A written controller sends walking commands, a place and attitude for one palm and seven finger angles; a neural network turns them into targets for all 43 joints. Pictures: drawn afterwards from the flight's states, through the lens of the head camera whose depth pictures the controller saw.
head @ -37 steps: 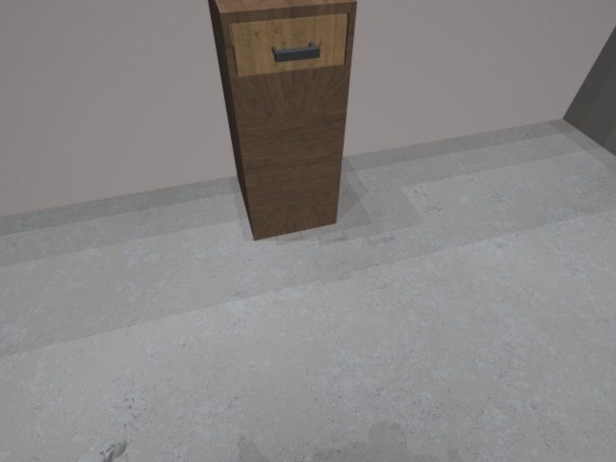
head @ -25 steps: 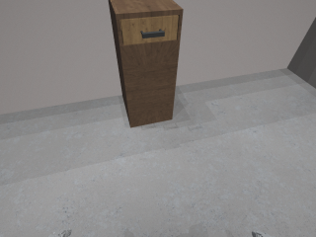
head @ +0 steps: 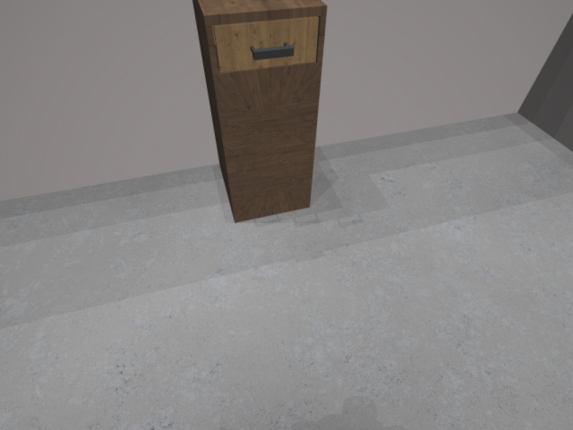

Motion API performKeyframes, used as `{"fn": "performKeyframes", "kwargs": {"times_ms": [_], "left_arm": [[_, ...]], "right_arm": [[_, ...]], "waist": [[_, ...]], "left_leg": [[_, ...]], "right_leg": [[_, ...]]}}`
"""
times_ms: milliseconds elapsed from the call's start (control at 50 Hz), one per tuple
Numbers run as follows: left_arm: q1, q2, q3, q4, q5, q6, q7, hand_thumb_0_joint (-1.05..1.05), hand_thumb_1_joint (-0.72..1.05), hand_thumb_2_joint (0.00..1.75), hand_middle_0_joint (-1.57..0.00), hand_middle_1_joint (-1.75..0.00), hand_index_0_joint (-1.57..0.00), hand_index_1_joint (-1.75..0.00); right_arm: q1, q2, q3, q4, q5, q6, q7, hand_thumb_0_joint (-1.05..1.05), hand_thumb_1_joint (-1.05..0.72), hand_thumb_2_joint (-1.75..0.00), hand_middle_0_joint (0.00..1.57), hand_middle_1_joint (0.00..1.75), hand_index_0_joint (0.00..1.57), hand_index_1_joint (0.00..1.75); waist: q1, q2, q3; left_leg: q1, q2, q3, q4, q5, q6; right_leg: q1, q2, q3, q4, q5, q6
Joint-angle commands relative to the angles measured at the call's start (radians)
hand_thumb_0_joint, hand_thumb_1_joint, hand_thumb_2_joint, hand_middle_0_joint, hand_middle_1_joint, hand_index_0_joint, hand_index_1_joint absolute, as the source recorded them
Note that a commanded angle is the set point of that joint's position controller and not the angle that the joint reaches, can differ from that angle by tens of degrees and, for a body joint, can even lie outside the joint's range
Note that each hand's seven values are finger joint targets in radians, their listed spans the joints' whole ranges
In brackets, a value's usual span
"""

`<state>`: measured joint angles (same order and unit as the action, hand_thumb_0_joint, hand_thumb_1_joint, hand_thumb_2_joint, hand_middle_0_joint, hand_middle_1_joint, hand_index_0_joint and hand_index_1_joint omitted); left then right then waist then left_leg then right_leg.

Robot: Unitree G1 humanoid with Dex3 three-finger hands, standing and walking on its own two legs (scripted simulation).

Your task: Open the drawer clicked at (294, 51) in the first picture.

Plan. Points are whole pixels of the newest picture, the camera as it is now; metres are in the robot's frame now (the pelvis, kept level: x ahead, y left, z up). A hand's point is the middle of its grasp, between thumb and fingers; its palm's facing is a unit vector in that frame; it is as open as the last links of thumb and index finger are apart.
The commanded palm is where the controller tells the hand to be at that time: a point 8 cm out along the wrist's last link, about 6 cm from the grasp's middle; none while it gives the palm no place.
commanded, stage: stand and wait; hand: left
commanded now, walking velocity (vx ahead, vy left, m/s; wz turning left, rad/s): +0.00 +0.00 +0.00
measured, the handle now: (271, 49) +1.17 +0.12 +0.03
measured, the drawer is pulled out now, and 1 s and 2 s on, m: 0.00 0.00 0.00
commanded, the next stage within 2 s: look at it before walking up in 0.16 s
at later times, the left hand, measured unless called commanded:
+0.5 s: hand out of the picture +0.08 +0.25 -0.15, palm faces -0.03 -0.94 -0.33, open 7.4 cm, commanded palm none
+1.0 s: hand out of the picture +0.09 +0.25 -0.15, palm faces -0.04 -0.94 -0.34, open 7.4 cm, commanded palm none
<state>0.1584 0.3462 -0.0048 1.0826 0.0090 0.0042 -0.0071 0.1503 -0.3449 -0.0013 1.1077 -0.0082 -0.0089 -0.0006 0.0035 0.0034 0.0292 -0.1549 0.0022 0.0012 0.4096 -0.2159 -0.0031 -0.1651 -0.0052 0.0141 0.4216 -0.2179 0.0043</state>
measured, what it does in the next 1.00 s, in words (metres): stands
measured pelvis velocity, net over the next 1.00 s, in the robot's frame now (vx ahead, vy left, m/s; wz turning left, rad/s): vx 0.01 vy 0.00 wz -0.03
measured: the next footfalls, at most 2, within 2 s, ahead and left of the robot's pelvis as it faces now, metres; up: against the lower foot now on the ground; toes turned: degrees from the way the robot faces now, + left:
left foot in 1.84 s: +0.30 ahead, +0.04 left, +0.00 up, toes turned -24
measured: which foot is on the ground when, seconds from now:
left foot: down 0.00-1.00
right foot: down 0.00-1.00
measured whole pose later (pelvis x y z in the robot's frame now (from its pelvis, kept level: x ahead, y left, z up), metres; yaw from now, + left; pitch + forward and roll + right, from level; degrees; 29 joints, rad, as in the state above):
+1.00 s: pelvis +0.01 +0.00 +0.00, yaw -2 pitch -2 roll +0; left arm 0.14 0.34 0.00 1.08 0.01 0.00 0.00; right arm 0.10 -0.34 0.00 1.11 -0.01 -0.01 -0.01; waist 0.01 0.00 0.03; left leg -0.13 0.02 0.03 0.38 -0.22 -0.01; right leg -0.16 0.01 0.04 0.40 -0.21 0.00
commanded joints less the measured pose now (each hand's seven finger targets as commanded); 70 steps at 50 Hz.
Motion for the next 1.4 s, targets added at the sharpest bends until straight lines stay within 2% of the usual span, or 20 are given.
{"fn": "performKeyframes", "kwargs": {"times_ms": [0, 220, 480, 900, 920, 980, 1020, 1100, 1120, 1160, 1180, 1200, 1220, 1240, 1260, 1280, 1300, 1320, 1340, 1380], "left_arm": [[-0.058, 0.201, 0.040, -0.065, 0.002, -0.027, 0.016, 0.00, 0.90, 0.90, -0.20, -0.30, -0.20, -0.30], [-0.061, 0.199, 0.040, -0.061, 0.004, -0.027, 0.016, 0.00, 0.90, 0.90, -0.20, -0.30, -0.20, -0.30], [-0.059, 0.198, 0.039, -0.059, 0.004, -0.032, 0.018, 0.00, 0.90, 0.90, -0.20, -0.30, -0.20, -0.30], [-0.065, 0.205, 0.042, -0.059, 0.004, -0.032, 0.017, 0.00, 0.90, 0.90, -0.20, -0.30, -0.20, -0.30], [-0.062, 0.197, 0.044, -0.065, 0.004, -0.026, 0.017, 0.00, 0.90, 0.90, -0.20, -0.30, -0.20, -0.30], [-0.001, 0.094, 0.032, -0.068, 0.003, 0.006, 0.023, 0.00, 0.90, 0.90, -0.20, -0.30, -0.20, -0.30], [0.011, 0.096, 0.040, -0.093, 0.006, 0.020, 0.021, 0.00, 0.90, 0.90, -0.20, -0.30, -0.20, -0.30], [0.030, 0.079, 0.054, -0.142, 0.010, 0.036, 0.010, 0.00, 0.90, 0.90, -0.20, -0.30, -0.20, -0.30], [0.040, 0.066, 0.058, -0.150, 0.010, 0.038, 0.007, 0.00, 0.90, 0.90, -0.20, -0.30, -0.20, -0.30], [0.056, 0.038, 0.066, -0.172, 0.011, 0.045, 0.003, 0.00, 0.90, 0.90, -0.20, -0.30, -0.20, -0.30], [0.077, 0.029, 0.071, -0.178, 0.010, 0.044, -0.002, 0.00, 0.90, 0.90, -0.20, -0.30, -0.20, -0.30], [0.113, 0.023, 0.075, -0.177, 0.010, 0.044, -0.008, 0.00, 0.90, 0.90, -0.20, -0.30, -0.20, -0.30], [0.161, 0.018, 0.080, -0.167, 0.014, 0.040, -0.015, 0.00, 0.90, 0.90, -0.20, -0.30, -0.20, -0.30], [0.249, 0.029, 0.088, -0.143, 0.019, 0.033, -0.018, 0.00, 0.90, 0.90, -0.20, -0.30, -0.20, -0.30], [0.314, 0.113, 0.105, -0.134, 0.034, 0.014, -0.008, 0.00, 0.90, 0.90, -0.20, -0.30, -0.20, -0.30], [0.319, 0.174, 0.109, -0.152, 0.023, 0.007, 0.009, 0.00, 0.90, 0.90, -0.20, -0.30, -0.20, -0.30], [0.281, 0.150, 0.112, -0.170, 0.013, 0.002, 0.021, 0.00, 0.90, 0.90, -0.20, -0.30, -0.20, -0.30], [0.224, 0.120, 0.110, -0.184, 0.012, -0.009, 0.021, 0.00, 0.90, 0.90, -0.20, -0.30, -0.20, -0.30], [0.196, 0.086, 0.100, -0.187, 0.011, -0.018, 0.021, 0.00, 0.90, 0.90, -0.20, -0.30, -0.20, -0.30], [0.198, 0.043, 0.091, -0.187, 0.008, -0.041, 0.014, 0.00, 0.90, 0.90, -0.20, -0.30, -0.20, -0.30]], "right_arm": [[-0.064, -0.199, -0.039, -0.070, -0.002, -0.025, -0.012, 0.00, -0.90, -0.90, 0.20, 0.30, 0.20, 0.30], [-0.064, -0.197, -0.040, -0.058, -0.003, -0.027, -0.011, 0.00, -0.90, -0.90, 0.20, 0.30, 0.20, 0.30], [-0.073, -0.199, -0.040, -0.059, -0.001, -0.028, -0.013, 0.00, -0.90, -0.90, 0.20, 0.30, 0.20, 0.30], [-0.084, -0.205, -0.040, -0.059, -0.001, -0.030, -0.016, 0.00, -0.90, -0.90, 0.20, 0.30, 0.20, 0.30], [-0.077, -0.200, -0.041, -0.061, -0.002, -0.028, -0.019, 0.00, -0.90, -0.90, 0.20, 0.30, 0.20, 0.30], [-0.009, -0.084, -0.029, -0.064, -0.003, -0.005, -0.025, 0.00, -0.90, -0.90, 0.20, 0.30, 0.20, 0.30], [0.004, -0.093, -0.042, -0.088, -0.004, 0.006, -0.031, 0.00, -0.90, -0.90, 0.20, 0.30, 0.20, 0.30], [-0.004, -0.121, -0.069, -0.143, -0.007, 0.018, -0.034, 0.00, -0.90, -0.90, 0.20, 0.30, 0.20, 0.30], [-0.009, -0.125, -0.075, -0.154, -0.007, 0.017, -0.034, 0.00, -0.90, -0.90, 0.20, 0.30, 0.20, 0.30], [-0.024, -0.125, -0.085, -0.176, -0.008, 0.012, -0.030, 0.00, -0.90, -0.90, 0.20, 0.30, 0.20, 0.30], [-0.034, -0.121, -0.086, -0.187, -0.011, 0.010, -0.028, 0.00, -0.90, -0.90, 0.20, 0.30, 0.20, 0.30], [-0.060, -0.122, -0.088, -0.199, -0.013, 0.010, -0.025, 0.00, -0.90, -0.90, 0.20, 0.30, 0.20, 0.30], [-0.082, -0.118, -0.088, -0.206, -0.016, 0.014, -0.021, 0.00, -0.90, -0.90, 0.20, 0.30, 0.20, 0.30], [-0.113, -0.112, -0.088, -0.215, -0.014, 0.021, -0.016, 0.00, -0.90, -0.90, 0.20, 0.30, 0.20, 0.30], [-0.104, -0.025, -0.074, -0.241, -0.006, 0.032, -0.009, 0.00, -0.90, -0.90, 0.20, 0.30, 0.20, 0.30], [-0.134, 0.014, -0.064, -0.291, -0.012, 0.027, -0.004, 0.00, -0.90, -0.90, 0.20, 0.30, 0.20, 0.30], [-0.142, -0.034, -0.073, -0.291, -0.012, 0.024, 0.001, 0.00, -0.90, -0.90, 0.20, 0.30, 0.20, 0.30], [-0.128, -0.037, -0.077, -0.279, -0.010, 0.017, 0.007, 0.00, -0.90, -0.90, 0.20, 0.30, 0.20, 0.30], [-0.101, -0.035, -0.082, -0.256, -0.013, 0.007, 0.009, 0.00, -0.90, -0.90, 0.20, 0.30, 0.20, 0.30], [-0.056, -0.009, -0.082, -0.232, -0.019, 0.000, 0.014, 0.00, -0.90, -0.90, 0.20, 0.30, 0.20, 0.30]], "waist": [[-0.003, -0.019, -0.038], [-0.002, -0.008, -0.031], [-0.005, -0.009, -0.060], [-0.003, -0.007, -0.072], [-0.005, -0.002, -0.071], [-0.010, -0.016, -0.068], [-0.013, 0.001, -0.048], [-0.007, 0.071, -0.027], [-0.004, 0.110, -0.032], [0.005, 0.190, -0.031], [0.016, 0.187, -0.045], [0.037, 0.189, -0.050], [0.066, 0.147, -0.044], [0.119, 0.050, -0.056], [0.140, -0.304, -0.010], [0.130, -0.432, 0.069], [0.104, -0.283, 0.109], [0.071, -0.250, 0.133], [0.042, -0.136, 0.112], [0.021, -0.064, 0.053]], "left_leg": [[-0.009, 0.107, -0.098, -0.089, 0.054, 0.033], [-0.011, 0.111, -0.099, -0.101, 0.048, 0.032], [0.027, 0.118, -0.086, -0.093, 0.126, 0.030], [0.063, 0.126, -0.073, -0.093, 0.186, 0.026], [0.074, 0.129, -0.061, -0.076, 0.196, 0.025], [0.076, 0.135, -0.010, -0.015, 0.209, 0.006], [0.072, 0.150, -0.001, 0.003, 0.192, 0.010], [0.036, 0.228, -0.032, -0.009, 0.121, 0.053], [0.023, 0.271, -0.051, -0.024, 0.143, 0.078], [0.005, 0.359, -0.077, -0.049, 0.257, 0.150], [-0.022, 0.379, -0.063, -0.044, 0.217, 0.161], [-0.069, 0.378, -0.036, -0.024, 0.087, 0.147], [-0.137, 0.347, 0.003, 0.030, -0.073, 0.113], [-0.241, 0.283, 0.051, 0.180, -0.256, 0.061], [-0.432, 0.113, 0.170, 0.535, -0.432, -0.028], [-0.596, 0.015, 0.079, 0.749, -0.457, -0.046], [-0.570, 0.067, -0.033, 0.773, -0.312, -0.027], [-0.554, 0.088, -0.036, 0.776, -0.212, -0.021], [-0.519, 0.102, -0.033, 0.773, -0.155, -0.025], [-0.484, 0.104, -0.022, 0.738, -0.053, -0.042]], "right_leg": [[-0.018, -0.111, 0.108, -0.100, 0.020, -0.037], [-0.026, -0.107, 0.110, -0.103, 0.018, -0.035], [-0.002, -0.110, 0.104, -0.089, 0.132, -0.035], [0.020, -0.107, 0.105, -0.088, 0.212, -0.035], [0.006, -0.105, 0.113, -0.076, 0.237, -0.037], [-0.043, -0.098, 0.124, -0.011, 0.305, -0.024], [-0.099, -0.080, 0.130, 0.037, 0.301, -0.025], [-0.193, -0.019, 0.097, 0.188, 0.182, -0.011], [-0.206, -0.002, 0.070, 0.271, 0.088, -0.005], [-0.234, 0.004, 0.004, 0.443, -0.234, 0.014], [-0.198, -0.020, 0.005, 0.455, -0.285, 0.010], [-0.143, -0.041, 0.004, 0.413, -0.289, 0.005], [-0.056, -0.032, -0.022, 0.329, -0.239, 0.003], [0.057, -0.016, -0.012, 0.191, -0.164, -0.005], [0.089, -0.182, 0.333, -0.095, -0.335, -0.061], [0.008, -0.340, 0.713, -0.300, -0.388, -0.141], [-0.062, -0.331, 0.685, -0.352, -0.523, -0.159], [-0.099, -0.285, 0.654, -0.348, -0.538, -0.149], [-0.097, -0.261, 0.596, -0.300, -0.453, -0.145], [-0.048, -0.206, 0.453, -0.250, -0.252, -0.154]]}}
